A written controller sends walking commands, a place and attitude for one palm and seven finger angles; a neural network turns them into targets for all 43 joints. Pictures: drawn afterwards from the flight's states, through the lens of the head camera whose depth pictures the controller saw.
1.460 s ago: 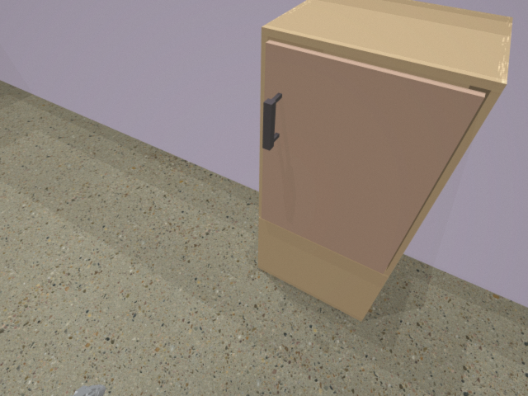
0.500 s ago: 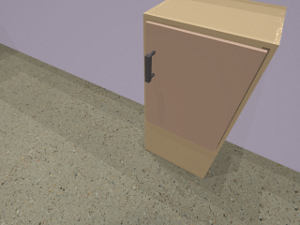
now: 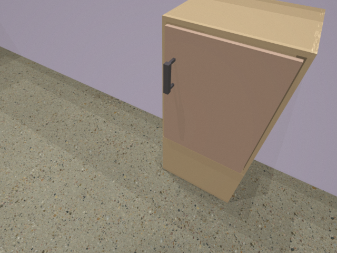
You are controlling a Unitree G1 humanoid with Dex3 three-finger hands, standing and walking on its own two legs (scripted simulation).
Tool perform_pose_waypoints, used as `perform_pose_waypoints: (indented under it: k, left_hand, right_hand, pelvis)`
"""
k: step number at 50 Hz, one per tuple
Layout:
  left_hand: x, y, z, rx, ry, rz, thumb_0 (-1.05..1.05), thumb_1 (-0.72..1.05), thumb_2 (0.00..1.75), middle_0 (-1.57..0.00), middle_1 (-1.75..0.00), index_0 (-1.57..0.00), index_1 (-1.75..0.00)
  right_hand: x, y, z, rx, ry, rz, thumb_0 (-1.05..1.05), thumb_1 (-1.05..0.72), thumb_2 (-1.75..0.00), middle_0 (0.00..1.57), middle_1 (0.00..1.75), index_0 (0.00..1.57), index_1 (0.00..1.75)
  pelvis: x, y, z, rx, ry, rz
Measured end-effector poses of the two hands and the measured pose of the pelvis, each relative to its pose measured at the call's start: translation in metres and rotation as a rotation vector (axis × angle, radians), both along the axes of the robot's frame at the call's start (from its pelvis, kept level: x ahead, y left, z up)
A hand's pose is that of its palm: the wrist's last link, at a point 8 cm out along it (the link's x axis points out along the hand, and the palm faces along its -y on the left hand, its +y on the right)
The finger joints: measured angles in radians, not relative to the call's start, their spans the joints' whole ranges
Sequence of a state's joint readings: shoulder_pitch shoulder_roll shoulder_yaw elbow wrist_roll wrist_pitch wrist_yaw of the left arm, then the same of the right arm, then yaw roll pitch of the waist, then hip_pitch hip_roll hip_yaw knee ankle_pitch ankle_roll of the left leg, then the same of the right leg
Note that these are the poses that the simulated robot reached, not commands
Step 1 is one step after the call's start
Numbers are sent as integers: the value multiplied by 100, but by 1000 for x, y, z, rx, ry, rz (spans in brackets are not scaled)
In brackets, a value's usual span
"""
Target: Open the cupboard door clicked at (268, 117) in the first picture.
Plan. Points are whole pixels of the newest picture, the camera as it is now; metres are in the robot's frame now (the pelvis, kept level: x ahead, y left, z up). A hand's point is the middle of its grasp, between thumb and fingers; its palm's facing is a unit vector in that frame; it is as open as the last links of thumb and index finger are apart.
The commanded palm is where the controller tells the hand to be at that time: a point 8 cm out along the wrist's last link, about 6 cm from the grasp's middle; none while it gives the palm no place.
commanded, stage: turn to face it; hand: left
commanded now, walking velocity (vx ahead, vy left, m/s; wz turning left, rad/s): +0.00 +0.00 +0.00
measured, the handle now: (169, 76) +0.71 +0.04 +0.03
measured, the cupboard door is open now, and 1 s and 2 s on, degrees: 0 0 0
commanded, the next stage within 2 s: come to a stop and stand still in 1.00 s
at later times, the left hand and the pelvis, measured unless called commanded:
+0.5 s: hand out of the picture +0.06 +0.18 -0.18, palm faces -0.15 -0.95 -0.28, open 7.4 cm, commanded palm none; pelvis -0.02 -0.02 -0.03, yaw -11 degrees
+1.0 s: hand out of the picture +0.08 +0.16 -0.17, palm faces -0.27 -0.94 -0.22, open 7.4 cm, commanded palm none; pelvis -0.02 -0.02 -0.01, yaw -21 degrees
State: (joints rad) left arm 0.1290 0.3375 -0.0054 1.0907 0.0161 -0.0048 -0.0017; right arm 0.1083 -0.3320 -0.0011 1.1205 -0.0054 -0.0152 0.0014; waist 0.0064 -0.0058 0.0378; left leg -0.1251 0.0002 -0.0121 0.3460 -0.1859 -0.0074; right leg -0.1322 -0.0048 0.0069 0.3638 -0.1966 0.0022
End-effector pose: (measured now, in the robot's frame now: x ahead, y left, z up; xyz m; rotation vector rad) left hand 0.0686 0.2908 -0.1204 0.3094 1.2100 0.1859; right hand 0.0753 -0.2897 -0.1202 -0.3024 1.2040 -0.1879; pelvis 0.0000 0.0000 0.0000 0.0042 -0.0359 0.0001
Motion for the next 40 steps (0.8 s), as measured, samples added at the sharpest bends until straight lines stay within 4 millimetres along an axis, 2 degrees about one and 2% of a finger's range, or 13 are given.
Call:
perform_pose_waypoints:
  k: [9, 13, 20, 27, 33, 40]
  left_hand:
    - [-2, 1, -1, 5, 16, 5, 0, 91, 89, -20, -30, -20, -30]
    - [-5, -7, -8, -6, 49, -8, 0, 91, 89, -20, -30, -20, -30]
    - [-7, -36, -24, -47, 99, -66, 0, 91, 89, -20, -30, -20, -30]
    - [-7, -76, -26, -44, 79, -116, 0, 91, 89, -20, -30, -20, -30]
    - [-14, -98, -13, -58, 101, -126, 0, 91, 89, -20, -30, -20, -30]
    - [-5, -106, -10, -75, 99, -172, 0, 90, 89, -21, -30, -20, -30]
  right_hand:
    - [1, 2, -2, 1, -1, -7, 0, -91, -89, 20, 30, 20, 30]
    - [-7, 9, -8, 17, -10, -46, 0, -91, -89, 20, 30, 20, 30]
    - [-42, 22, -29, 81, 0, -140, 0, -91, -89, 20, 30, 20, 30]
    - [-77, 6, -58, 141, 42, -237, 0, -91, -89, 20, 30, 20, 30]
    - [-86, -6, -40, 139, 37, -281, 0, -91, -89, 20, 30, 20, 30]
    - [-87, -16, -25, 102, -15, -337, 0, -91, -89, 19, 30, 20, 30]
  pelvis:
    - [1, 0, -1, 0, 3, -16]
    - [-2, 0, -4, 4, 9, -55]
    - [-12, -8, -16, 36, 7, -138]
    - [-19, -30, -29, 27, 6, -198]
    - [-23, -41, -12, 42, 28, -242]
    - [-21, -41, -5, 41, 47, -300]
